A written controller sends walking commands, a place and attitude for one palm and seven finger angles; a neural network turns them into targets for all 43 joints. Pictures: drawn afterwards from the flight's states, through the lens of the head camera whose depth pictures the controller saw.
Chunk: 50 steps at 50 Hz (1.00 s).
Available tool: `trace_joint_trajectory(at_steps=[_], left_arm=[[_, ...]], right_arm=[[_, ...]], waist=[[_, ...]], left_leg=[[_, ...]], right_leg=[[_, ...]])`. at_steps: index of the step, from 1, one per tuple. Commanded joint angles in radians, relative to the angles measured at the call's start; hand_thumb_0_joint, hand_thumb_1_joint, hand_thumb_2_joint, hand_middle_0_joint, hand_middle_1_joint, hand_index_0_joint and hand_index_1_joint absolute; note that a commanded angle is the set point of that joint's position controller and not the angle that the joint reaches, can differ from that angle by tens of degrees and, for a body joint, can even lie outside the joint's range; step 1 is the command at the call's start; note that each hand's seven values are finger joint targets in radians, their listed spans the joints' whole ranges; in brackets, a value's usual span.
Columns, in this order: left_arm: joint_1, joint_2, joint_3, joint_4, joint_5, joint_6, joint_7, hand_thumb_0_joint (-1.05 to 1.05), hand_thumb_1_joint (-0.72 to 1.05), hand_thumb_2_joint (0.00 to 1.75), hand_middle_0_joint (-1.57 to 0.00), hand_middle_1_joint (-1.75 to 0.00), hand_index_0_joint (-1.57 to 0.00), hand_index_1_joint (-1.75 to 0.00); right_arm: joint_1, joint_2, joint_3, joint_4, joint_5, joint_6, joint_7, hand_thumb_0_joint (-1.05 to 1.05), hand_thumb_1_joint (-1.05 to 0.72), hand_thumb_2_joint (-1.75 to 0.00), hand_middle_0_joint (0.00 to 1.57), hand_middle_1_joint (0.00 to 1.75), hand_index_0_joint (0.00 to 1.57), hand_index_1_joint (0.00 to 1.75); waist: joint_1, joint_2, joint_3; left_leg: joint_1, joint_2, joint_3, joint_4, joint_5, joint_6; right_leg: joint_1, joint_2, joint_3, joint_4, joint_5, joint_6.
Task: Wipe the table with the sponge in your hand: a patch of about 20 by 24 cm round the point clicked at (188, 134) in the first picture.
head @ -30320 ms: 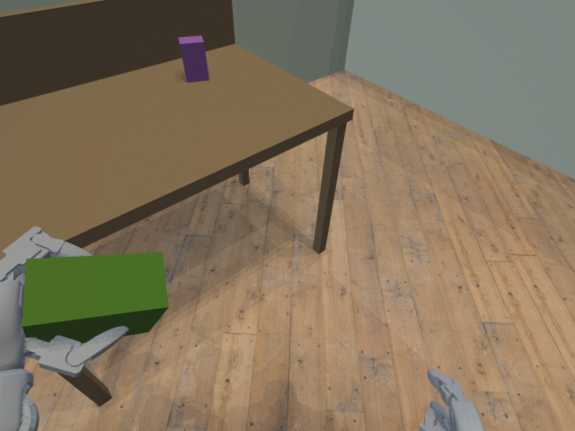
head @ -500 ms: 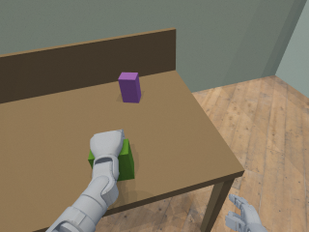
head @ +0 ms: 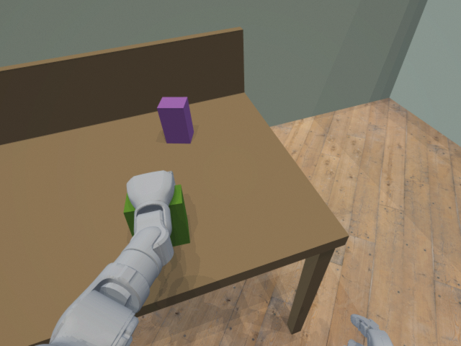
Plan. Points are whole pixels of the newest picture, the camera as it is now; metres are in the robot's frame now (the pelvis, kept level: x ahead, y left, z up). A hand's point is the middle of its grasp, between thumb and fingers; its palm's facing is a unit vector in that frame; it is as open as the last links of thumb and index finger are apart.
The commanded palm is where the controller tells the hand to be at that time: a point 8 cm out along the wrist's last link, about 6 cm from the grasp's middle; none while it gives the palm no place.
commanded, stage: wipe forward along the third lane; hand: left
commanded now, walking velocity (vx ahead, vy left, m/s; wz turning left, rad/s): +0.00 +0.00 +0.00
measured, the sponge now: (161, 225) +0.36 +0.19 -0.02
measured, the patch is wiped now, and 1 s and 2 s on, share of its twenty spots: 0.70 1.00 1.00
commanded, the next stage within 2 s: wipe back along the third lane in 1.10 s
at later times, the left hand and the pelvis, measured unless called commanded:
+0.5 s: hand (159, 189) +0.42 +0.20 +0.03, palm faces -0.09 +0.02 -1.00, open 10.2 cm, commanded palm +0.41 +0.19 +0.07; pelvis -0.01 +0.00 -0.01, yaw -2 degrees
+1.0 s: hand (156, 170) +0.48 +0.22 +0.03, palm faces -0.12 +0.00 -0.99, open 10.2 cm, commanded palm +0.46 +0.22 +0.07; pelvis +0.01 +0.01 -0.01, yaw -3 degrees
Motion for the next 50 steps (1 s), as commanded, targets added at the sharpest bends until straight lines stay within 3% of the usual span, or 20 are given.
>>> trace_joint_trajectory(at_steps=[1, 4, 8, 10, 14, 17, 21, 24, 25, 32, 35, 37, 41, 44, 48, 50], left_arm=[[-0.329, 0.125, 0.057, -0.009, 0.003, -0.026, 0.049, 0.0, 0.1, 1.3, -1.2, -1.6, -1.2, -1.6], [-0.362, 0.142, 0.072, 0.014, 0.012, -0.036, 0.054, 0.0, 0.1, 1.3, -1.2, -1.6, -1.2, -1.6], [-0.401, 0.159, 0.074, 0.053, 0.015, -0.042, 0.066, 0.0, 0.1, 1.3, -1.2, -1.6, -1.2, -1.6], [-0.433, 0.188, 0.091, 0.074, 0.009, -0.044, 0.071, 0.0, 0.1, 1.3, -1.2, -1.6, -1.2, -1.6], [-0.504, 0.228, 0.108, 0.111, 0.013, -0.043, 0.074, 0.0, 0.1, 1.3, -1.2, -1.6, -1.2, -1.6], [-0.504, 0.27, 0.127, 0.15, 0.018, -0.045, 0.075, 0.0, 0.1, 1.3, -1.2, -1.6, -1.2, -1.6], [-0.541, 0.254, 0.113, 0.161, 0.004, -0.045, 0.075, 0.0, 0.1, 1.3, -1.2, -1.6, -1.2, -1.6], [-0.551, 0.324, 0.168, 0.197, 0.008, -0.043, 0.078, 0.0, 0.1, 1.3, -1.2, -1.6, -1.2, -1.6], [-0.573, 0.304, 0.136, 0.196, 0.01, -0.043, 0.076, 0.0, 0.1, 1.3, -1.2, -1.6, -1.2, -1.6], [-0.625, 0.346, 0.155, 0.231, 0.023, -0.05, 0.069, 0.0, 0.1, 1.3, -1.2, -1.6, -1.2, -1.6], [-0.629, 0.337, 0.152, 0.248, 0.017, -0.054, 0.064, 0.0, 0.1, 1.3, -1.2, -1.6, -1.2, -1.6], [-0.654, 0.383, 0.171, 0.255, 0.025, -0.055, 0.061, 0.0, 0.1, 1.3, -1.2, -1.6, -1.2, -1.6], [-0.656, 0.403, 0.18, 0.274, 0.037, -0.057, 0.053, 0.0, 0.1, 1.3, -1.2, -1.6, -1.2, -1.6], [-0.649, 0.382, 0.181, 0.278, 0.039, -0.062, 0.047, 0.0, 0.1, 1.3, -1.2, -1.6, -1.2, -1.6], [-0.635, 0.424, 0.2, 0.283, 0.052, -0.067, 0.045, 0.0, 0.1, 1.3, -1.2, -1.6, -1.2, -1.6], [-0.63, 0.422, 0.201, 0.291, 0.059, -0.07, 0.044, 0.0, 0.1, 1.3, -1.2, -1.6, -1.2, -1.6]], right_arm=[[-0.111, -0.111, -0.029, -0.136, -0.005, -0.05, -0.016, 0.0, -0.9, -0.9, 0.2, 0.3, 0.2, 0.3], [-0.092, -0.113, -0.031, -0.131, -0.007, -0.054, -0.017, 0.0, -0.9, -0.9, 0.2, 0.3, 0.2, 0.3], [-0.065, -0.115, -0.033, -0.122, -0.009, -0.061, -0.018, 0.0, -0.9, -0.9, 0.2, 0.3, 0.2, 0.3], [-0.053, -0.12, -0.033, -0.115, -0.009, -0.065, -0.021, 0.0, -0.9, -0.9, 0.2, 0.3, 0.2, 0.3], [-0.035, -0.124, -0.032, -0.105, -0.007, -0.077, -0.026, 0.0, -0.9, -0.9, 0.2, 0.3, 0.2, 0.3], [-0.011, -0.13, -0.032, -0.1, -0.009, -0.085, -0.026, 0.0, -0.9, -0.9, 0.2, 0.3, 0.2, 0.3], [0.002, -0.13, -0.03, -0.104, -0.008, -0.095, -0.026, 0.0, -0.9, -0.9, 0.2, 0.3, 0.2, 0.3], [0.016, -0.137, -0.029, -0.097, -0.01, -0.101, -0.027, 0.0, -0.9, -0.9, 0.2, 0.3, 0.2, 0.3], [0.02, -0.138, -0.026, -0.096, -0.009, -0.103, -0.027, 0.0, -0.9, -0.9, 0.2, 0.3, 0.2, 0.3], [0.065, -0.144, -0.029, -0.08, -0.012, -0.113, -0.022, 0.0, -0.9, -0.9, 0.2, 0.3, 0.2, 0.3], [0.079, -0.147, -0.029, -0.08, -0.012, -0.118, -0.02, 0.0, -0.9, -0.9, 0.2, 0.3, 0.2, 0.3], [0.089, -0.151, -0.028, -0.074, -0.012, -0.116, -0.021, 0.0, -0.9, -0.9, 0.2, 0.3, 0.2, 0.3], [0.112, -0.155, -0.028, -0.071, -0.014, -0.115, -0.016, 0.0, -0.9, -0.9, 0.2, 0.3, 0.2, 0.3], [0.124, -0.153, -0.033, -0.07, -0.017, -0.114, -0.01, 0.0, -0.9, -0.9, 0.2, 0.3, 0.2, 0.3], [0.146, -0.16, -0.034, -0.069, -0.02, -0.104, -0.004, 0.0, -0.9, -0.9, 0.2, 0.3, 0.2, 0.3], [0.152, -0.161, -0.036, -0.069, -0.021, -0.101, -0.001, 0.0, -0.9, -0.9, 0.2, 0.3, 0.2, 0.3]], waist=[[-0.05, -0.194, -0.114], [-0.055, -0.203, -0.13], [-0.063, -0.151, -0.138], [-0.075, -0.182, -0.138], [-0.092, -0.184, -0.149], [-0.092, -0.156, -0.159], [-0.106, -0.156, -0.178], [-0.1, -0.156, -0.191], [-0.116, -0.142, -0.182], [-0.133, -0.136, -0.212], [-0.138, -0.153, -0.223], [-0.144, -0.134, -0.228], [-0.147, -0.128, -0.246], [-0.144, -0.111, -0.273], [-0.145, -0.133, -0.287], [-0.141, -0.099, -0.276]], left_leg=[[0.018, -0.045, 0.029, -0.059, -0.102, 0.053], [0.007, -0.041, 0.025, -0.06, -0.105, 0.052], [-0.006, -0.04, 0.034, -0.053, -0.123, 0.051], [-0.024, -0.038, 0.032, -0.048, -0.131, 0.054], [-0.048, -0.037, 0.029, -0.044, -0.149, 0.053], [-0.068, -0.039, 0.032, -0.031, -0.155, 0.054], [-0.077, -0.035, 0.032, -0.029, -0.161, 0.056], [-0.1, -0.034, 0.023, -0.027, -0.156, 0.056], [-0.101, -0.034, 0.027, -0.022, -0.16, 0.057], [-0.111, -0.027, 0.026, -0.008, -0.14, 0.061], [-0.11, -0.025, 0.022, -0.008, -0.126, 0.064], [-0.119, -0.024, 0.025, -0.001, -0.121, 0.063], [-0.119, -0.021, 0.022, 0.006, -0.089, 0.065], [-0.106, -0.019, 0.018, 0.008, -0.039, 0.064], [-0.117, -0.019, 0.026, 0.02, -0.01, 0.065], [-0.107, -0.019, 0.02, 0.018, 0.005, 0.064]], right_leg=[[0.029, 0.003, 0.055, -0.171, -0.095, 0.011], [0.021, 0.005, 0.052, -0.166, -0.101, 0.01], [-0.001, 0.004, 0.057, -0.163, -0.125, 0.011], [0.0, 0.004, 0.061, -0.165, -0.142, 0.018], [-0.017, 0.005, 0.066, -0.163, -0.17, 0.021], [-0.018, 0.004, 0.073, -0.159, -0.175, 0.023], [-0.02, 0.005, 0.073, -0.157, -0.17, 0.03], [-0.013, 0.008, 0.074, -0.153, -0.161, 0.027], [-0.026, 0.007, 0.075, -0.149, -0.159, 0.03], [-0.028, 0.01, 0.071, -0.138, -0.107, 0.03], [-0.023, 0.014, 0.063, -0.134, -0.076, 0.032], [-0.023, 0.012, 0.07, -0.133, -0.067, 0.033], [-0.014, 0.014, 0.062, -0.123, -0.011, 0.032], [-0.002, 0.017, 0.053, -0.108, 0.061, 0.026], [0.022, 0.016, 0.055, -0.102, 0.127, 0.028], [0.001, 0.02, 0.045, -0.095, 0.125, 0.022]])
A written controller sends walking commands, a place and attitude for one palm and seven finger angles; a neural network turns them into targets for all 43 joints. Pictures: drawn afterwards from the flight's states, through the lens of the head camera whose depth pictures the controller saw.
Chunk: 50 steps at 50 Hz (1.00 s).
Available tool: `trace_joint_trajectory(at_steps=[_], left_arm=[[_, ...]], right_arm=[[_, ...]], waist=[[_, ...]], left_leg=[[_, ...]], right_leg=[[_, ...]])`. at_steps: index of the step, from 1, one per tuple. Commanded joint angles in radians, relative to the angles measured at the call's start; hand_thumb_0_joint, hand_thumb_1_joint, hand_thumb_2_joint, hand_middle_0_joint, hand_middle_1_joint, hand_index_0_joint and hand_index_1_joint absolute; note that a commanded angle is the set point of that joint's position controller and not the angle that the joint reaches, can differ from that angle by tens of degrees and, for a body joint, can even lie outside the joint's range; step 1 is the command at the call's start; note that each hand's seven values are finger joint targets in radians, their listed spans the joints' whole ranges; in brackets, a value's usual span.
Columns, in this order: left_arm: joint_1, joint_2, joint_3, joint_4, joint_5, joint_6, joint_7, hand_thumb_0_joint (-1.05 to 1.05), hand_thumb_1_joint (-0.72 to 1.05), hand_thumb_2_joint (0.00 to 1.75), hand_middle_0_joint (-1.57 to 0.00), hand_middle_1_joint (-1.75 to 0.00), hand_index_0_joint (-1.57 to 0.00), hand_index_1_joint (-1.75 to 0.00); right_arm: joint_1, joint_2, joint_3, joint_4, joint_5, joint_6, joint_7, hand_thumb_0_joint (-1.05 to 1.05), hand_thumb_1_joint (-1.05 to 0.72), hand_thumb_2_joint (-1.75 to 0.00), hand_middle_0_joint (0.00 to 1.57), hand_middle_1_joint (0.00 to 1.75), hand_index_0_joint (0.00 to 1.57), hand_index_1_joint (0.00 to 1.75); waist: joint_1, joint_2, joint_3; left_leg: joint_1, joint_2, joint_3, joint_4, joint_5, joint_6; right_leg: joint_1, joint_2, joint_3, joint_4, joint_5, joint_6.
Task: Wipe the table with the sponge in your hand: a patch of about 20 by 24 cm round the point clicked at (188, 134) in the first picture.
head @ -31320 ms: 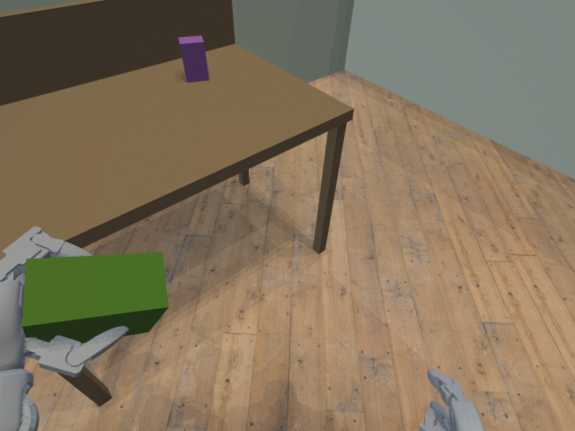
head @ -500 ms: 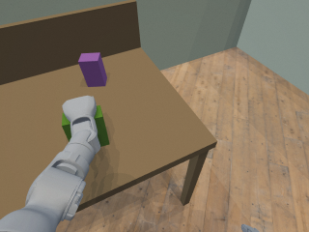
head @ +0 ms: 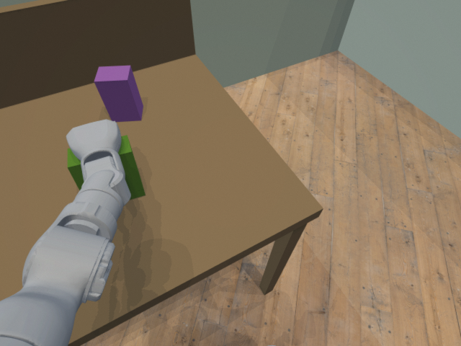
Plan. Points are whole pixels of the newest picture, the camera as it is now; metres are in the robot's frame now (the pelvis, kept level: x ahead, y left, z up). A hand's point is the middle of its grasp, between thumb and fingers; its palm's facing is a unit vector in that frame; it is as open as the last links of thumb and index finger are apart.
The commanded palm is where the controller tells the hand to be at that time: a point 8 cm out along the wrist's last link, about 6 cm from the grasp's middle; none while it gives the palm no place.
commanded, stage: wipe forward along the third lane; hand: left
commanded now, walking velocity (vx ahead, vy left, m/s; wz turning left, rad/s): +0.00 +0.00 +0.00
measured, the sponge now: (111, 180) +0.44 +0.23 +0.00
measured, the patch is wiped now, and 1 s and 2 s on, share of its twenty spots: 1.00 1.00 1.00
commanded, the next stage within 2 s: wipe back along the third lane in 0.10 s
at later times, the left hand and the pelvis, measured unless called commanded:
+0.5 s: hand (100, 157) +0.47 +0.24 +0.04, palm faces -0.06 -0.01 -1.00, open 10.2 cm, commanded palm +0.43 +0.23 +0.07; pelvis +0.02 +0.02 +0.00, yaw +0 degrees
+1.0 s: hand (103, 171) +0.43 +0.23 +0.04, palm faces -0.03 -0.04 -1.00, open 10.2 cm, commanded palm +0.38 +0.20 +0.07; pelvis +0.06 +0.03 +0.01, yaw +1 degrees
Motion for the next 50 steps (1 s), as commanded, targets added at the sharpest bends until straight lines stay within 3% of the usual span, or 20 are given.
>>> trace_joint_trajectory(at_steps=[1, 2, 7, 9, 13, 14, 18, 23, 24, 26, 28, 30, 34, 38, 41, 44, 50], left_arm=[[-0.309, 0.208, 0.001, -0.067, 0.038, 0.011, 0.039, 0.0, 0.1, 1.3, -1.2, -1.6, -1.2, -1.6], [-0.294, 0.231, 0.019, -0.055, 0.041, 0.013, 0.04, 0.0, 0.1, 1.3, -1.2, -1.6, -1.2, -1.6], [-0.346, 0.238, 0.016, -0.041, 0.046, 0.015, 0.044, 0.0, 0.1, 1.3, -1.2, -1.6, -1.2, -1.6], [-0.355, 0.259, 0.041, -0.042, 0.048, 0.012, 0.046, 0.0, 0.1, 1.3, -1.2, -1.6, -1.2, -1.6], [-0.265, 0.184, 0.002, -0.04, 0.046, 0.013, 0.039, 0.0, 0.1, 1.3, -1.2, -1.6, -1.2, -1.6], [-0.248, 0.148, 0.0, -0.062, 0.033, 0.006, 0.038, 0.0, 0.1, 1.3, -1.2, -1.6, -1.2, -1.6], [-0.175, 0.126, -0.007, -0.082, 0.007, 0.015, 0.047, 0.0, 0.1, 1.3, -1.2, -1.6, -1.2, -1.6], [-0.169, 0.059, -0.05, -0.11, -0.01, 0.051, 0.049, 0.0, 0.1, 1.3, -1.2, -1.6, -1.2, -1.6], [-0.177, 0.06, -0.042, -0.113, -0.016, 0.054, 0.048, 0.0, 0.1, 1.3, -1.2, -1.6, -1.2, -1.6], [-0.14, -0.004, -0.083, -0.128, -0.022, 0.062, 0.046, 0.0, 0.1, 1.3, -1.2, -1.6, -1.2, -1.6], [-0.079, -0.02, -0.078, -0.138, -0.031, 0.069, 0.043, 0.0, 0.1, 1.3, -1.2, -1.6, -1.2, -1.6], [-0.06, -0.072, -0.11, -0.183, -0.047, 0.07, 0.038, 0.0, 0.1, 1.3, -1.2, -1.6, -1.2, -1.6], [-0.003, -0.102, -0.117, -0.256, -0.064, 0.095, 0.033, 0.0, 0.1, 1.3, -1.2, -1.6, -1.2, -1.6], [0.068, -0.181, -0.193, -0.342, -0.058, 0.138, 0.015, 0.0, 0.1, 1.3, -1.2, -1.6, -1.2, -1.6], [0.114, -0.201, -0.215, -0.409, -0.064, 0.168, -0.001, 0.0, 0.1, 1.3, -1.2, -1.6, -1.2, -1.6], [0.138, -0.169, -0.197, -0.483, -0.071, 0.196, -0.023, 0.0, 0.1, 1.3, -1.2, -1.6, -1.2, -1.6], [0.318, -0.169, -0.223, -0.613, -0.063, 0.209, -0.058, 0.0, 0.1, 1.3, -1.2, -1.6, -1.2, -1.6]], right_arm=[[0.03, -0.145, -0.043, -0.09, -0.005, -0.027, -0.005, 0.0, -0.9, -0.9, 0.2, 0.3, 0.2, 0.3], [0.032, -0.146, -0.044, -0.088, -0.005, -0.025, -0.004, 0.0, -0.9, -0.9, 0.2, 0.3, 0.2, 0.3], [0.044, -0.151, -0.045, -0.083, -0.008, -0.021, -0.001, 0.0, -0.9, -0.9, 0.2, 0.3, 0.2, 0.3], [0.046, -0.153, -0.05, -0.08, -0.01, -0.021, 0.0, 0.0, -0.9, -0.9, 0.2, 0.3, 0.2, 0.3], [0.048, -0.143, -0.053, -0.096, -0.01, -0.015, 0.011, 0.0, -0.9, -0.9, 0.2, 0.3, 0.2, 0.3], [0.038, -0.136, -0.056, -0.101, -0.011, -0.016, 0.014, 0.0, -0.9, -0.9, 0.2, 0.3, 0.2, 0.3], [0.013, -0.136, -0.053, -0.111, -0.006, -0.003, 0.019, 0.0, -0.9, -0.9, 0.2, 0.3, 0.2, 0.3], [-0.025, -0.128, -0.049, -0.109, 0.0, 0.005, 0.024, 0.0, -0.9, -0.9, 0.2, 0.3, 0.2, 0.3], [-0.037, -0.126, -0.049, -0.108, 0.001, 0.007, 0.023, 0.0, -0.9, -0.9, 0.2, 0.3, 0.2, 0.3], [-0.045, -0.119, -0.05, -0.112, 0.0, 0.011, 0.027, 0.0, -0.9, -0.9, 0.2, 0.3, 0.2, 0.3], [-0.059, -0.118, -0.051, -0.117, -0.002, 0.019, 0.032, 0.0, -0.9, -0.9, 0.2, 0.3, 0.2, 0.3], [-0.077, -0.115, -0.052, -0.128, -0.002, 0.025, 0.034, 0.0, -0.9, -0.9, 0.2, 0.3, 0.2, 0.3], [-0.127, -0.11, -0.05, -0.142, 0.001, 0.042, 0.037, 0.0, -0.9, -0.9, 0.2, 0.3, 0.2, 0.3], [-0.169, -0.104, -0.049, -0.155, 0.002, 0.064, 0.047, 0.0, -0.9, -0.9, 0.2, 0.3, 0.2, 0.3], [-0.207, -0.104, -0.047, -0.171, 0.003, 0.08, 0.051, 0.0, -0.9, -0.9, 0.2, 0.3, 0.2, 0.3], [-0.248, -0.108, -0.041, -0.186, 0.009, 0.099, 0.048, 0.0, -0.9, -0.9, 0.2, 0.3, 0.2, 0.3], [-0.292, -0.108, -0.03, -0.225, 0.011, 0.117, 0.057, 0.0, -0.9, -0.9, 0.2, 0.3, 0.2, 0.3]], waist=[[-0.022, -0.095, -0.257], [-0.013, -0.095, -0.261], [-0.029, -0.08, -0.252], [-0.025, -0.08, -0.283], [-0.003, -0.071, -0.307], [0.008, -0.04, -0.323], [0.021, -0.094, -0.277], [0.031, -0.058, -0.241], [0.033, -0.059, -0.246], [0.042, -0.038, -0.25], [0.059, -0.065, -0.26], [0.061, -0.07, -0.268], [0.075, -0.102, -0.267], [0.083, -0.09, -0.253], [0.091, -0.095, -0.254], [0.104, -0.093, -0.253], [0.129, -0.121, -0.237]], left_leg=[[0.102, -0.027, 0.028, -0.063, 0.042, 0.056], [0.098, -0.028, 0.029, -0.061, 0.042, 0.055], [0.103, -0.025, 0.027, -0.059, 0.048, 0.055], [0.106, -0.023, 0.019, -0.056, 0.073, 0.055], [0.137, -0.022, 0.022, -0.059, 0.097, 0.051], [0.157, -0.02, 0.017, -0.063, 0.124, 0.052], [0.155, -0.021, 0.024, -0.082, 0.091, 0.05], [0.207, -0.018, 0.019, -0.115, 0.088, 0.048], [0.216, -0.014, 0.011, -0.121, 0.104, 0.047], [0.248, -0.015, 0.015, -0.123, 0.128, 0.045], [0.261, -0.016, 0.017, -0.12, 0.163, 0.043], [0.287, -0.015, 0.012, -0.122, 0.195, 0.043], [0.306, -0.018, 0.014, -0.125, 0.255, 0.04], [0.357, -0.018, 0.014, -0.119, 0.322, 0.036], [0.378, -0.021, 0.01, -0.112, 0.378, 0.036], [0.382, -0.029, 0.012, -0.119, 0.391, 0.035], [0.401, -0.038, 0.018, -0.109, 0.462, 0.038]], right_leg=[[0.182, -0.015, 0.01, -0.104, 0.114, 0.01], [0.188, -0.016, 0.012, -0.106, 0.115, 0.009], [0.157, -0.012, 0.002, -0.1, 0.107, 0.006], [0.167, -0.011, 0.002, -0.09, 0.132, 0.003], [0.175, -0.005, -0.01, -0.085, 0.141, -0.001], [0.177, -0.003, -0.015, -0.08, 0.157, -0.008], [0.199, -0.003, -0.015, -0.108, 0.125, -0.002], [0.187, -0.001, -0.026, -0.125, 0.081, -0.01], [0.193, -0.002, -0.03, -0.12, 0.088, -0.014], [0.193, 0.001, -0.037, -0.12, 0.105, -0.017], [0.225, 0.001, -0.037, -0.121, 0.146, -0.02], [0.237, 0.003, -0.043, -0.119, 0.173, -0.022], [0.288, -0.003, -0.042, -0.119, 0.262, -0.026], [0.299, -0.003, -0.048, -0.116, 0.327, -0.032], [0.328, -0.005, -0.052, -0.108, 0.386, -0.036], [0.375, -0.012, -0.046, -0.108, 0.427, -0.04], [0.441, -0.02, -0.044, -0.098, 0.543, -0.04]])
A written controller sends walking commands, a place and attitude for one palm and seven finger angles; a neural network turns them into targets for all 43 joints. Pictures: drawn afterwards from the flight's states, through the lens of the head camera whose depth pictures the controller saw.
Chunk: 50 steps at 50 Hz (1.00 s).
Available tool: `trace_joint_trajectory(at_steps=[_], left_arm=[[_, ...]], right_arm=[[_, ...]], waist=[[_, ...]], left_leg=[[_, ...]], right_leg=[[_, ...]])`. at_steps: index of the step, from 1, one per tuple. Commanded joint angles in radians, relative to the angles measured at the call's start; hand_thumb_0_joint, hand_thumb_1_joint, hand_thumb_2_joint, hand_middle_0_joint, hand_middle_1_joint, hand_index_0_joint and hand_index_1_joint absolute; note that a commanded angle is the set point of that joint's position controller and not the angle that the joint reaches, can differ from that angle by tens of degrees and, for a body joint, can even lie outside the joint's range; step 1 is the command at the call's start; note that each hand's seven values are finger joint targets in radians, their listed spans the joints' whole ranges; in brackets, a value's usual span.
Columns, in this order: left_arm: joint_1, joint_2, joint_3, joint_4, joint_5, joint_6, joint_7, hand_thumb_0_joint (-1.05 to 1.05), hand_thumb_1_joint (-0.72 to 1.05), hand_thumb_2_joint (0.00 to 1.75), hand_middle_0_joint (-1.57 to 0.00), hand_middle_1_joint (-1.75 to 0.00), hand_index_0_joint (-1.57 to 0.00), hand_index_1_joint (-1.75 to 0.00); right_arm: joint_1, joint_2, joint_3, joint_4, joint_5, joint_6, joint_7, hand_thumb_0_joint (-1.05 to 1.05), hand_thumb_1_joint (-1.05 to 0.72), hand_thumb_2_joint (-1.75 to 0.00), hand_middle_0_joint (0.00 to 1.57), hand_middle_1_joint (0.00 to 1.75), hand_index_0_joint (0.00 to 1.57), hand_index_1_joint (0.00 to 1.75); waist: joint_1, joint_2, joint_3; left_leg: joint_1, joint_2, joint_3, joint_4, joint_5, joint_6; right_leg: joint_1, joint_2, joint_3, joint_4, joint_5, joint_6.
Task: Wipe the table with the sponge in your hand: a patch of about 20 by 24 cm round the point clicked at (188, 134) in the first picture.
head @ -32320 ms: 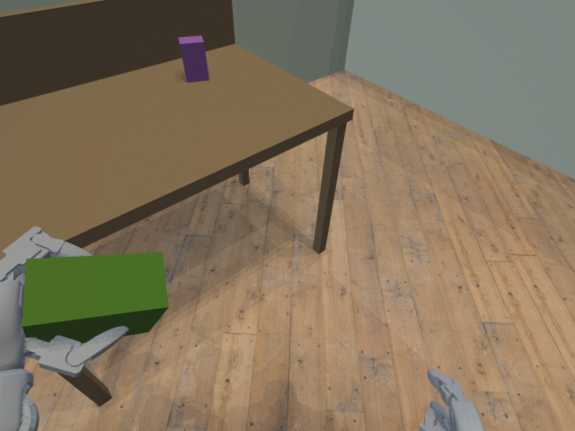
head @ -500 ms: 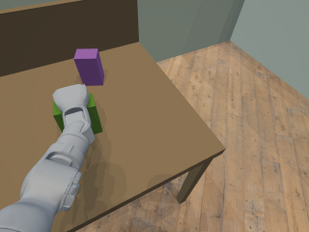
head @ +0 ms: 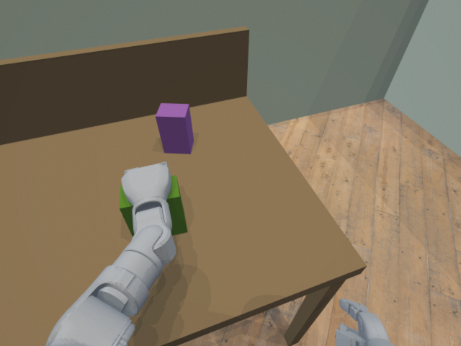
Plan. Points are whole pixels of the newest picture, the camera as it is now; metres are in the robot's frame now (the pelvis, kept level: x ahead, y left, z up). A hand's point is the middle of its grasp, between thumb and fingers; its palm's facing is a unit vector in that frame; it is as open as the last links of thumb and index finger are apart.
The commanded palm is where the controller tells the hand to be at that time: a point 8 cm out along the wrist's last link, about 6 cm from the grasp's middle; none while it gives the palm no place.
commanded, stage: wipe back along the third lane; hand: left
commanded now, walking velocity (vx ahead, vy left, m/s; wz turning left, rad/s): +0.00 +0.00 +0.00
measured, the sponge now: (157, 215) +0.37 +0.20 -0.02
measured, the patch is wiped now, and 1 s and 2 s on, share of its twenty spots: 1.00 1.00 1.00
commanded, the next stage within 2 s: slide back across to the middle lane in 1.82 s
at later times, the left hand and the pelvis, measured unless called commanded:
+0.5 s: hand (159, 229) +0.31 +0.17 +0.03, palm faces -0.01 -0.06 -1.00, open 10.2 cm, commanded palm +0.26 +0.14 +0.06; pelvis -0.02 -0.01 +0.00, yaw +0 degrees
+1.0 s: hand (166, 249) +0.28 +0.15 +0.03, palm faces +0.00 -0.06 -1.00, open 10.2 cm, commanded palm +0.23 +0.12 +0.05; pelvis -0.03 -0.03 +0.00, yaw +0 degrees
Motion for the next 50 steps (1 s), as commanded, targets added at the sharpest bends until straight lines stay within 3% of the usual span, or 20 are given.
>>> trace_joint_trajectory(at_steps=[1, 6, 9, 10, 12, 19, 21, 24, 26, 28, 31, 34, 37, 42, 48, 49, 50], left_arm=[[-0.041, -0.003, -0.019, -0.144, -0.023, 0.007, -0.067, 0.0, 0.1, 1.3, -1.2, -1.6, -1.2, -1.6], [0.006, -0.03, -0.066, -0.223, -0.01, 0.018, -0.075, 0.0, 0.1, 1.3, -1.2, -1.6, -1.2, -1.6], [-0.001, -0.031, -0.063, -0.245, -0.014, 0.026, -0.074, 0.0, 0.1, 1.3, -1.2, -1.6, -1.2, -1.6], [0.026, -0.013, -0.05, -0.245, -0.014, 0.029, -0.072, 0.0, 0.1, 1.3, -1.2, -1.6, -1.2, -1.6], [0.021, -0.047, -0.083, -0.25, -0.012, 0.034, -0.073, 0.0, 0.1, 1.3, -1.2, -1.6, -1.2, -1.6], [0.051, 0.006, -0.026, -0.256, -0.017, 0.024, -0.065, 0.0, 0.1, 1.3, -1.2, -1.6, -1.2, -1.6], [0.052, -0.03, -0.067, -0.27, -0.012, 0.023, -0.065, 0.0, 0.1, 1.3, -1.2, -1.6, -1.2, -1.6], [0.06, -0.007, -0.043, -0.274, -0.008, 0.017, -0.059, 0.0, 0.1, 1.3, -1.2, -1.6, -1.2, -1.6], [0.068, -0.038, -0.078, -0.28, -0.012, 0.018, -0.058, 0.0, 0.1, 1.3, -1.2, -1.6, -1.2, -1.6], [0.088, -0.019, -0.057, -0.27, -0.013, 0.018, -0.055, 0.0, 0.1, 1.3, -1.2, -1.6, -1.2, -1.6], [0.088, -0.039, -0.077, -0.273, -0.018, 0.015, -0.054, 0.0, 0.1, 1.3, -1.2, -1.6, -1.2, -1.6], [0.115, -0.04, -0.069, -0.29, -0.028, 0.006, -0.054, 0.0, 0.1, 1.3, -1.2, -1.6, -1.2, -1.6], [0.147, -0.061, -0.096, -0.304, -0.027, 0.004, -0.054, 0.0, 0.1, 1.3, -1.2, -1.6, -1.2, -1.6], [0.171, -0.074, -0.115, -0.34, -0.03, 0.006, -0.057, 0.0, 0.1, 1.3, -1.2, -1.6, -1.2, -1.6], [0.193, -0.068, -0.117, -0.369, -0.025, 0.011, -0.062, 0.0, 0.1, 1.3, -1.2, -1.6, -1.2, -1.6], [0.172, -0.031, -0.08, -0.372, -0.022, 0.008, -0.06, 0.0, 0.1, 1.3, -1.2, -1.6, -1.2, -1.6], [0.176, -0.046, -0.099, -0.363, -0.013, 0.01, -0.061, 0.0, 0.1, 1.3, -1.2, -1.6, -1.2, -1.6]], right_arm=[[-0.123, -0.126, -0.024, -0.158, 0.004, -0.027, -0.002, 0.0, -0.9, -0.9, 0.2, 0.3, 0.2, 0.3], [-0.153, -0.12, -0.02, -0.173, 0.009, -0.024, 0.008, 0.0, -0.9, -0.9, 0.2, 0.3, 0.2, 0.3], [-0.161, -0.12, -0.024, -0.171, 0.012, -0.025, 0.012, 0.0, -0.9, -0.9, 0.2, 0.3, 0.2, 0.3], [-0.167, -0.123, -0.021, -0.174, 0.011, -0.026, 0.01, 0.0, -0.9, -0.9, 0.2, 0.3, 0.2, 0.3], [-0.175, -0.118, -0.02, -0.174, 0.012, -0.025, 0.012, 0.0, -0.9, -0.9, 0.2, 0.3, 0.2, 0.3], [-0.192, -0.121, -0.02, -0.179, 0.014, -0.027, 0.003, 0.0, -0.9, -0.9, 0.2, 0.3, 0.2, 0.3], [-0.196, -0.114, -0.018, -0.184, 0.014, -0.029, 0.003, 0.0, -0.9, -0.9, 0.2, 0.3, 0.2, 0.3], [-0.203, -0.118, -0.022, -0.183, 0.015, -0.029, 0.005, 0.0, -0.9, -0.9, 0.2, 0.3, 0.2, 0.3], [-0.21, -0.112, -0.019, -0.189, 0.016, -0.032, 0.005, 0.0, -0.9, -0.9, 0.2, 0.3, 0.2, 0.3], [-0.211, -0.114, -0.019, -0.184, 0.016, -0.035, 0.004, 0.0, -0.9, -0.9, 0.2, 0.3, 0.2, 0.3], [-0.218, -0.112, -0.019, -0.187, 0.018, -0.038, 0.005, 0.0, -0.9, -0.9, 0.2, 0.3, 0.2, 0.3], [-0.227, -0.111, -0.024, -0.192, 0.02, -0.042, 0.008, 0.0, -0.9, -0.9, 0.2, 0.3, 0.2, 0.3], [-0.235, -0.109, -0.021, -0.193, 0.02, -0.044, 0.014, 0.0, -0.9, -0.9, 0.2, 0.3, 0.2, 0.3], [-0.253, -0.107, -0.022, -0.199, 0.022, -0.045, 0.022, 0.0, -0.9, -0.9, 0.2, 0.3, 0.2, 0.3], [-0.259, -0.107, -0.02, -0.197, 0.021, -0.044, 0.023, 0.0, -0.9, -0.9, 0.2, 0.3, 0.2, 0.3], [-0.258, -0.112, -0.024, -0.192, 0.021, -0.044, 0.022, 0.0, -0.9, -0.9, 0.2, 0.3, 0.2, 0.3], [-0.258, -0.11, -0.022, -0.191, 0.02, -0.042, 0.021, 0.0, -0.9, -0.9, 0.2, 0.3, 0.2, 0.3]], waist=[[-0.009, -0.12, -0.2], [-0.005, -0.072, -0.161], [-0.006, -0.097, -0.167], [0.006, -0.094, -0.167], [0.001, -0.096, -0.154], [0.01, -0.142, -0.129], [0.009, -0.105, -0.115], [0.013, -0.116, -0.11], [0.012, -0.113, -0.087], [0.019, -0.117, -0.086], [0.017, -0.119, -0.069], [0.022, -0.144, -0.081], [0.024, -0.121, -0.058], [0.027, -0.133, -0.044], [0.028, -0.142, -0.043], [0.027, -0.143, -0.05], [0.025, -0.141, -0.045]], left_leg=[[0.154, -0.001, 0.017, -0.021, 0.515, 0.007], [0.166, 0.001, 0.007, -0.027, 0.499, 0.005], [0.16, 0.0, 0.005, -0.033, 0.455, 0.006], [0.159, -0.003, 0.007, -0.036, 0.436, 0.007], [0.155, -0.002, 0.005, -0.04, 0.409, 0.007], [0.124, -0.007, 0.007, -0.064, 0.293, 0.009], [0.131, -0.01, 0.012, -0.065, 0.276, 0.012], [0.126, -0.009, 0.009, -0.071, 0.244, 0.011], [0.123, -0.012, 0.011, -0.076, 0.215, 0.013], [0.12, -0.015, 0.013, -0.076, 0.204, 0.013], [0.118, -0.016, 0.014, -0.083, 0.174, 0.014], [0.119, -0.016, 0.015, -0.081, 0.179, 0.016], [0.122, -0.017, 0.018, -0.081, 0.176, 0.014], [0.127, -0.019, 0.017, -0.081, 0.167, 0.016], [0.128, -0.023, 0.021, -0.074, 0.183, 0.018], [0.129, -0.023, 0.017, -0.071, 0.186, 0.017], [0.13, -0.024, 0.02, -0.068, 0.19, 0.017]], right_leg=[[0.177, 0.017, -0.041, 0.008, 0.594, -0.069], [0.155, 0.021, -0.042, 0.008, 0.534, -0.078], [0.159, 0.025, -0.042, 0.007, 0.495, -0.081], [0.161, 0.026, -0.04, 0.005, 0.481, -0.081], [0.147, 0.026, -0.042, 0.002, 0.447, -0.082], [0.148, 0.025, -0.028, -0.021, 0.331, -0.077], [0.13, 0.027, -0.024, -0.028, 0.3, -0.078], [0.123, 0.029, -0.019, -0.034, 0.252, -0.08], [0.109, 0.029, -0.021, -0.044, 0.209, -0.076], [0.111, 0.03, -0.013, -0.047, 0.199, -0.076], [0.098, 0.03, -0.014, -0.056, 0.149, -0.075], [0.116, 0.029, -0.009, -0.058, 0.162, -0.074], [0.108, 0.028, -0.006, -0.058, 0.161, -0.075], [0.107, 0.029, -0.004, -0.063, 0.147, -0.073], [0.121, 0.027, 0.008, -0.058, 0.196, -0.07], [0.124, 0.031, 0.016, -0.056, 0.202, -0.074], [0.118, 0.029, 0.013, -0.051, 0.206, -0.072]])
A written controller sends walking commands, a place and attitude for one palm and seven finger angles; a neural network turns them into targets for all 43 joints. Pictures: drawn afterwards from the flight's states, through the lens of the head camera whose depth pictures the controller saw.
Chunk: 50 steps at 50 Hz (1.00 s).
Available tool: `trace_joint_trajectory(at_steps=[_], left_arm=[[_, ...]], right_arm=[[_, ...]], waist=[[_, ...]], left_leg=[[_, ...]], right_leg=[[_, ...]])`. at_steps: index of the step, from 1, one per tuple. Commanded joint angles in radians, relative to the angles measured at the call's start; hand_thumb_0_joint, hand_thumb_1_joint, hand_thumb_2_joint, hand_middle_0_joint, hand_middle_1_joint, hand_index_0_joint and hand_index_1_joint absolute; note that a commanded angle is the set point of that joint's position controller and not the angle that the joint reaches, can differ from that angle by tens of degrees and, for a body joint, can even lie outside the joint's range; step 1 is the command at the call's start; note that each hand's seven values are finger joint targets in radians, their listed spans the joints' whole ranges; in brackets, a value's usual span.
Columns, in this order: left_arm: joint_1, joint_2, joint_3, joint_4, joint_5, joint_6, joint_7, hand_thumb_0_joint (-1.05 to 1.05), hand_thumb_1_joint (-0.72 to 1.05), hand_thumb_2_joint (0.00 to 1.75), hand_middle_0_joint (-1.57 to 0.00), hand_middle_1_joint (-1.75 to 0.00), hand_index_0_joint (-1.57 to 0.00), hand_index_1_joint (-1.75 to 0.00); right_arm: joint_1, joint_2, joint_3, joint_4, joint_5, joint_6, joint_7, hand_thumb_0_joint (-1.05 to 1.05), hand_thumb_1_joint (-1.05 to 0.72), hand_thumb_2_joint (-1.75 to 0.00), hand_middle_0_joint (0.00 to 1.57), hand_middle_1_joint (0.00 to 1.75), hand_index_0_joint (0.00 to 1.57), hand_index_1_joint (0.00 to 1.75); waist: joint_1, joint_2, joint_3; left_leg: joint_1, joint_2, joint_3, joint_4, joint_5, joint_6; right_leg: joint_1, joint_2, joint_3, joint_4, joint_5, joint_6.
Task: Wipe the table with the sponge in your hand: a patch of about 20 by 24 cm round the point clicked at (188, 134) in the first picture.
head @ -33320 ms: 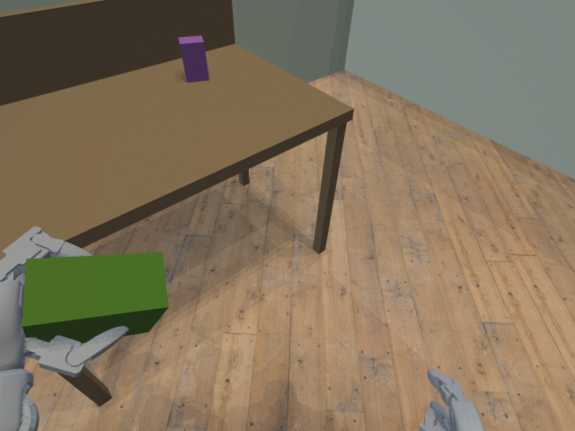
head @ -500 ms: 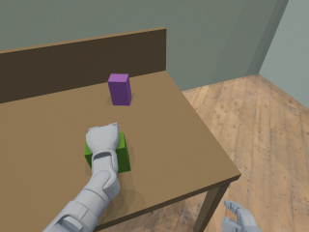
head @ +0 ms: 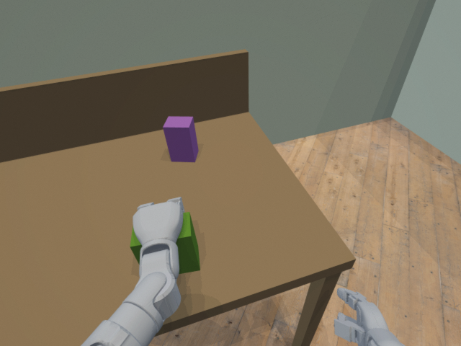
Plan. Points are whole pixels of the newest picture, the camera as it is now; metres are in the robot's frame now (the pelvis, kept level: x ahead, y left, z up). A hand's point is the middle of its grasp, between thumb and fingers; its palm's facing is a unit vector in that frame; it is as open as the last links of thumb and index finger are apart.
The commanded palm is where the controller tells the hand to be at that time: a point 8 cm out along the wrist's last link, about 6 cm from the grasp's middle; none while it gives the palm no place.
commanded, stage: wipe back along the third lane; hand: left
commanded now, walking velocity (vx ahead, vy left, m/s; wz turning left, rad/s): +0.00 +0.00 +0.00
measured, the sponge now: (170, 252) +0.31 +0.17 -0.02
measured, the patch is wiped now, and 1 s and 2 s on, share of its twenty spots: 1.00 1.00 1.00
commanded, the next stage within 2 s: slide back across to the middle lane in 0.82 s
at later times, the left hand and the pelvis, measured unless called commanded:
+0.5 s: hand (167, 238) +0.31 +0.17 +0.03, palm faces +0.00 -0.06 -1.00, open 10.2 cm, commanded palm +0.26 +0.15 +0.05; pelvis +0.00 +0.00 +0.00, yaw +0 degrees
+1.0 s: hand (167, 239) +0.31 +0.17 +0.03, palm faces +0.01 -0.06 -1.00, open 10.2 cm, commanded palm +0.25 +0.16 +0.06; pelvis -0.01 +0.00 +0.00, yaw +0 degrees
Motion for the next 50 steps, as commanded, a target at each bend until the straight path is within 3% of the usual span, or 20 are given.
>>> trace_joint_trajectory(at_steps=[1, 4, 5, 9, 12, 14, 17, 19, 21, 24, 26, 29, 32, 34, 35, 39, 42, 46, 49, 50], left_arm=[[-0.12, -0.045, -0.016, -0.07, -0.037, -0.012, -0.044, 0.0, 0.1, 1.3, -1.2, -1.6, -1.2, -1.6], [-0.071, -0.013, 0.021, -0.084, -0.04, -0.017, -0.043, 0.0, 0.1, 1.3, -1.2, -1.6, -1.2, -1.6], [-0.079, -0.03, 0.002, -0.088, -0.038, -0.019, -0.043, 0.0, 0.1, 1.3, -1.2, -1.6, -1.2, -1.6], [-0.071, 0.001, 0.032, -0.098, -0.037, -0.014, -0.042, 0.0, 0.1, 1.3, -1.2, -1.6, -1.2, -1.6], [-0.078, -0.018, 0.008, -0.085, -0.027, -0.009, -0.042, 0.0, 0.1, 1.3, -1.2, -1.6, -1.2, -1.6], [-0.065, -0.005, 0.026, -0.099, -0.022, -0.01, -0.04, 0.0, 0.1, 1.3, -1.2, -1.6, -1.2, -1.6], [-0.077, -0.041, -0.02, -0.096, -0.02, -0.008, -0.044, 0.0, 0.1, 1.3, -1.2, -1.6, -1.2, -1.6], [-0.086, -0.018, 0.007, -0.09, -0.022, -0.004, -0.042, 0.0, 0.1, 1.3, -1.2, -1.6, -1.2, -1.6], [-0.093, -0.048, -0.023, -0.088, -0.028, -0.002, -0.042, 0.0, 0.1, 1.3, -1.2, -1.6, -1.2, -1.6], [-0.11, -0.027, 0.003, -0.071, -0.021, -0.004, -0.039, 0.0, 0.1, 1.3, -1.2, -1.6, -1.2, -1.6], [-0.109, -0.075, -0.047, -0.07, -0.022, -0.006, -0.043, 0.0, 0.1, 1.3, -1.2, -1.6, -1.2, -1.6], [-0.109, -0.027, 0.006, -0.062, -0.029, -0.007, -0.037, 0.0, 0.1, 1.3, -1.2, -1.6, -1.2, -1.6], [-0.118, -0.062, -0.029, -0.055, -0.029, -0.006, -0.037, 0.0, 0.1, 1.3, -1.2, -1.6, -1.2, -1.6], [-0.106, -0.027, 0.004, -0.059, -0.03, -0.005, -0.034, 0.0, 0.1, 1.3, -1.2, -1.6, -1.2, -1.6], [-0.117, -0.063, -0.032, -0.056, -0.032, -0.002, -0.035, 0.0, 0.1, 1.3, -1.2, -1.6, -1.2, -1.6], [-0.108, -0.013, 0.022, -0.045, -0.036, -0.002, -0.03, 0.0, 0.1, 1.3, -1.2, -1.6, -1.2, -1.6], [-0.097, -0.049, -0.015, -0.053, -0.038, 0.001, -0.032, 0.0, 0.1, 1.3, -1.2, -1.6, -1.2, -1.6], [-0.14, -0.044, -0.015, -0.04, -0.032, 0.005, -0.032, 0.0, 0.1, 1.3, -1.2, -1.6, -1.2, -1.6], [-0.097, 0.034, 0.067, -0.091, -0.038, -0.001, -0.027, 0.0, 0.1, 1.3, -1.2, -1.6, -1.2, -1.6], [-0.093, 0.029, 0.055, -0.113, -0.041, -0.002, -0.028, 0.0, 0.1, 1.3, -1.2, -1.6, -1.2, -1.6]], right_arm=[[-0.226, -0.095, -0.027, -0.17, 0.001, -0.052, -0.003, 0.0, -0.9, -0.9, 0.2, 0.3, 0.2, 0.3], [-0.224, -0.099, -0.029, -0.174, -0.001, -0.052, 0.0, 0.0, -0.9, -0.9, 0.2, 0.3, 0.2, 0.3], [-0.223, -0.096, -0.028, -0.175, -0.002, -0.051, -0.002, 0.0, -0.9, -0.9, 0.2, 0.3, 0.2, 0.3], [-0.224, -0.098, -0.028, -0.175, -0.001, -0.052, -0.005, 0.0, -0.9, -0.9, 0.2, 0.3, 0.2, 0.3], [-0.223, -0.095, -0.025, -0.174, 0.0, -0.054, -0.009, 0.0, -0.9, -0.9, 0.2, 0.3, 0.2, 0.3], [-0.221, -0.098, -0.03, -0.175, -0.001, -0.056, -0.005, 0.0, -0.9, -0.9, 0.2, 0.3, 0.2, 0.3], [-0.223, -0.094, -0.028, -0.178, 0.001, -0.055, -0.001, 0.0, -0.9, -0.9, 0.2, 0.3, 0.2, 0.3], [-0.221, -0.098, -0.03, -0.176, 0.001, -0.055, -0.001, 0.0, -0.9, -0.9, 0.2, 0.3, 0.2, 0.3], [-0.222, -0.094, -0.029, -0.18, 0.002, -0.055, -0.002, 0.0, -0.9, -0.9, 0.2, 0.3, 0.2, 0.3], [-0.216, -0.099, -0.034, -0.171, 0.001, -0.055, -0.002, 0.0, -0.9, -0.9, 0.2, 0.3, 0.2, 0.3], [-0.221, -0.094, -0.03, -0.177, 0.003, -0.053, 0.002, 0.0, -0.9, -0.9, 0.2, 0.3, 0.2, 0.3], [-0.218, -0.101, -0.033, -0.173, 0.001, -0.052, 0.0, 0.0, -0.9, -0.9, 0.2, 0.3, 0.2, 0.3], [-0.216, -0.094, -0.03, -0.175, 0.002, -0.05, -0.001, 0.0, -0.9, -0.9, 0.2, 0.3, 0.2, 0.3], [-0.217, -0.099, -0.032, -0.175, 0.002, -0.049, 0.0, 0.0, -0.9, -0.9, 0.2, 0.3, 0.2, 0.3], [-0.223, -0.092, -0.028, -0.18, 0.004, -0.048, 0.0, 0.0, -0.9, -0.9, 0.2, 0.3, 0.2, 0.3], [-0.214, -0.1, -0.031, -0.173, 0.001, -0.048, -0.003, 0.0, -0.9, -0.9, 0.2, 0.3, 0.2, 0.3], [-0.219, -0.093, -0.027, -0.181, 0.003, -0.048, -0.002, 0.0, -0.9, -0.9, 0.2, 0.3, 0.2, 0.3], [-0.221, -0.095, -0.026, -0.175, 0.005, -0.046, -0.005, 0.0, -0.9, -0.9, 0.2, 0.3, 0.2, 0.3], [-0.228, -0.099, -0.032, -0.185, 0.001, -0.049, -0.007, 0.0, -0.9, -0.9, 0.2, 0.3, 0.2, 0.3], [-0.229, -0.096, -0.027, -0.191, 0.002, -0.051, -0.01, 0.0, -0.9, -0.9, 0.2, 0.3, 0.2, 0.3]], waist=[[-0.014, -0.165, -0.084], [-0.002, -0.171, -0.11], [-0.007, -0.176, -0.115], [-0.007, -0.173, -0.103], [-0.011, -0.177, -0.088], [-0.003, -0.157, -0.115], [-0.011, -0.165, -0.1], [-0.007, -0.164, -0.106], [-0.01, -0.162, -0.106], [-0.008, -0.165, -0.11], [-0.015, -0.173, -0.103], [-0.005, -0.169, -0.112], [-0.012, -0.168, -0.105], [-0.006, -0.17, -0.112], [-0.012, -0.159, -0.098], [-0.004, -0.171, -0.111], [-0.007, -0.16, -0.095], [-0.014, -0.154, -0.081], [0.013, -0.141, -0.129], [0.009, -0.151, -0.14]], left_leg=[[0.033, -0.038, 0.024, -0.048, 0.16, 0.05], [0.027, -0.039, 0.021, -0.042, 0.18, 0.048], [0.031, -0.039, 0.025, -0.038, 0.186, 0.05], [0.023, -0.039, 0.021, -0.037, 0.186, 0.048], [0.02, -0.04, 0.023, -0.035, 0.177, 0.048], [0.027, -0.039, 0.02, -0.031, 0.202, 0.046], [0.023, -0.037, 0.018, -0.028, 0.19, 0.048], [0.017, -0.035, 0.013, -0.032, 0.18, 0.047], [0.016, -0.035, 0.017, -0.031, 0.167, 0.049], [0.016, -0.033, 0.012, -0.03, 0.168, 0.047], [0.014, -0.032, 0.013, -0.027, 0.167, 0.048], [0.005, -0.032, 0.012, -0.029, 0.154, 0.047], [0.008, -0.032, 0.016, -0.028, 0.151, 0.049], [0.003, -0.031, 0.01, -0.031, 0.148, 0.046], [0.005, -0.033, 0.017, -0.031, 0.14, 0.049], [-0.001, -0.032, 0.014, -0.034, 0.131, 0.047], [0.001, -0.034, 0.019, -0.032, 0.135, 0.048], [0.001, -0.032, 0.016, -0.039, 0.121, 0.047], [0.015, -0.036, 0.014, -0.041, 0.141, 0.048], [0.022, -0.038, 0.018, -0.042, 0.148, 0.051]], right_leg=[[0.049, 0.016, 0.018, -0.098, 0.221, -0.038], [0.073, 0.017, 0.024, -0.086, 0.263, -0.041], [0.075, 0.015, 0.019, -0.08, 0.276, -0.038], [0.071, 0.016, 0.029, -0.085, 0.282, -0.038], [0.054, 0.015, 0.025, -0.084, 0.264, -0.036], [0.065, 0.018, 0.025, -0.07, 0.292, -0.042], [0.044, 0.018, 0.013, -0.068, 0.27, -0.04], [0.043, 0.021, 0.013, -0.066, 0.249, -0.043], [0.034, 0.019, 0.004, -0.067, 0.227, -0.04], [0.028, 0.023, 0.008, -0.063, 0.223, -0.044], [0.019, 0.02, -0.003, -0.059, 0.22, -0.042], [0.027, 0.022, 0.004, -0.06, 0.21, -0.044], [0.018, 0.02, -0.002, -0.062, 0.199, -0.041], [0.026, 0.021, 0.003, -0.061, 0.193, -0.044], [0.017, 0.019, 0.001, -0.066, 0.182, -0.041], [0.027, 0.022, 0.006, -0.07, 0.171, -0.042], [0.024, 0.019, 0.005, -0.073, 0.176, -0.04], [0.006, 0.021, 0.004, -0.077, 0.148, -0.041], [0.056, 0.02, 0.016, -0.078, 0.173, -0.044], [0.071, 0.016, 0.014, -0.078, 0.184, -0.039]])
